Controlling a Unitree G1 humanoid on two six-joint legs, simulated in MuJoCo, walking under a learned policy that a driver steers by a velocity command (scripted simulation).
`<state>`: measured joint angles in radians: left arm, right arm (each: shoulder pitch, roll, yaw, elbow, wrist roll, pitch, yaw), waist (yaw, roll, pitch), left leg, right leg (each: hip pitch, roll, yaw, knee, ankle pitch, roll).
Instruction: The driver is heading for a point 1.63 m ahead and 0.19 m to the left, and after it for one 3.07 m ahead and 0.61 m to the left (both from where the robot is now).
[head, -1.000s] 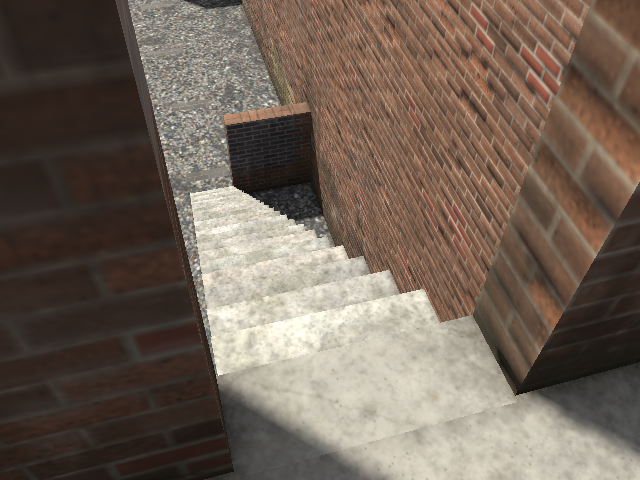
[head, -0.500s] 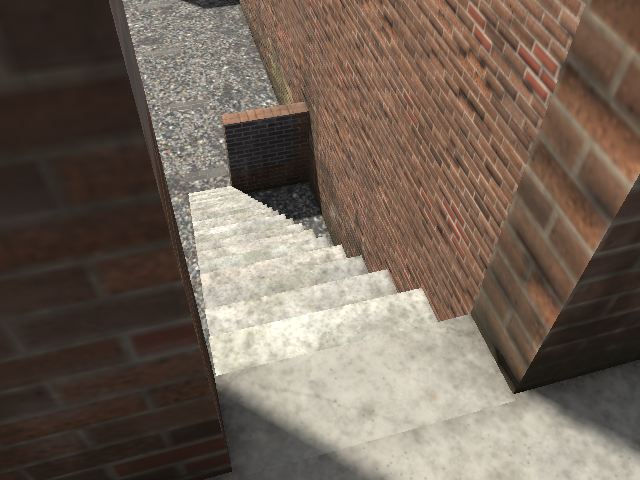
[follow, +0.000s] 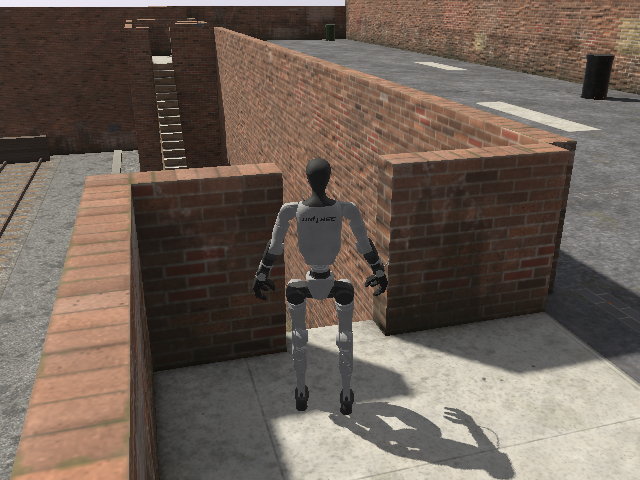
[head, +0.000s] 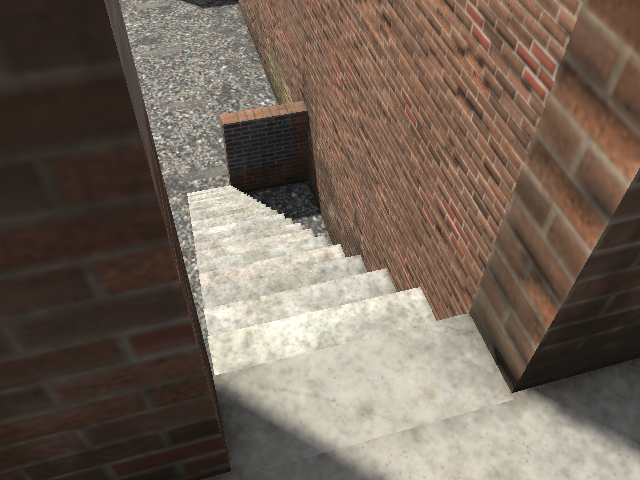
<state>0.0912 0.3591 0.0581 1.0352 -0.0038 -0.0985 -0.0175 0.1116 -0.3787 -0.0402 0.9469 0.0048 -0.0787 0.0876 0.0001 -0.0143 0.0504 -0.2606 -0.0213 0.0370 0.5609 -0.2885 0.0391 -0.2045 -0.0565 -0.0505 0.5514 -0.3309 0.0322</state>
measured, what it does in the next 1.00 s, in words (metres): stands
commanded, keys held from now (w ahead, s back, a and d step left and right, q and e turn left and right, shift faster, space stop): w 1.00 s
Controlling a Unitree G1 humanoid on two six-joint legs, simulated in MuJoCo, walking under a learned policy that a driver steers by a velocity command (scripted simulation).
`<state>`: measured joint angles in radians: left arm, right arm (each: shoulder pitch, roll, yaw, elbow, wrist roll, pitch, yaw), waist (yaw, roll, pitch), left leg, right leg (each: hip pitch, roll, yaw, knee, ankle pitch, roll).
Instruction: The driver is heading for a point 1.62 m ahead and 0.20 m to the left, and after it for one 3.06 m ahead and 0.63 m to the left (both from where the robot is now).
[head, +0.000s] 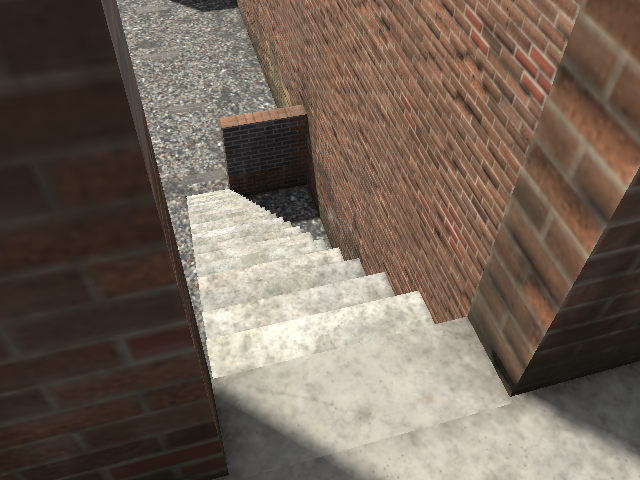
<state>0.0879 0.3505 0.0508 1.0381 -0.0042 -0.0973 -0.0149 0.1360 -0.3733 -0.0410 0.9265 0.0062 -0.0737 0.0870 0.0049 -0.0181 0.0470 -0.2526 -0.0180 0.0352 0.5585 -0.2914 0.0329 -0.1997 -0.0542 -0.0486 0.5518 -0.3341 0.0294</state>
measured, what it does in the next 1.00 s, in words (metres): walks ahead: right foot, then left foot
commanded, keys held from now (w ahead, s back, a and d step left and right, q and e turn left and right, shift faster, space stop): no key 1.00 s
